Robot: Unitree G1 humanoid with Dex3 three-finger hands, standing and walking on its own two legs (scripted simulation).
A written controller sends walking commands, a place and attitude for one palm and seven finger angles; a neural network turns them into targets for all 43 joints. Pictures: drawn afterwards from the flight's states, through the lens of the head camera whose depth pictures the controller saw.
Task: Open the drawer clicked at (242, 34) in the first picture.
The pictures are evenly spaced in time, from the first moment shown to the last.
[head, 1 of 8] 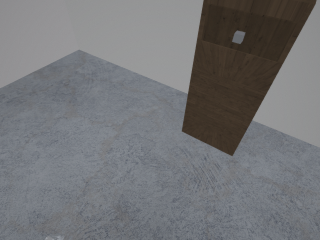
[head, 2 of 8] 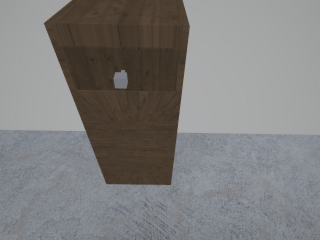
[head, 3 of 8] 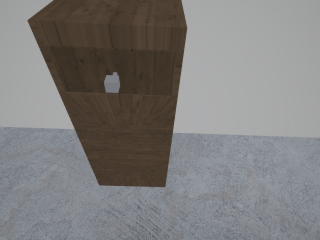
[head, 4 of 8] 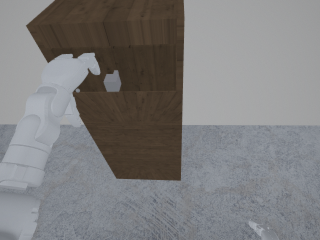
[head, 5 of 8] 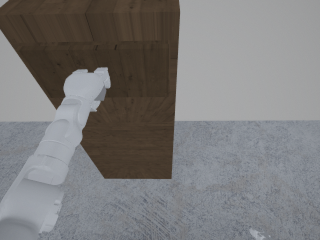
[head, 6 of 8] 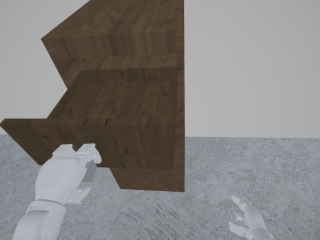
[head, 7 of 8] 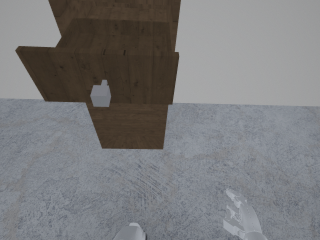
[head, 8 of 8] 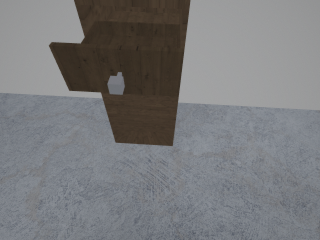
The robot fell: no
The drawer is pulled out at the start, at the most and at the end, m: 0.00 0.30 0.30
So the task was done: yes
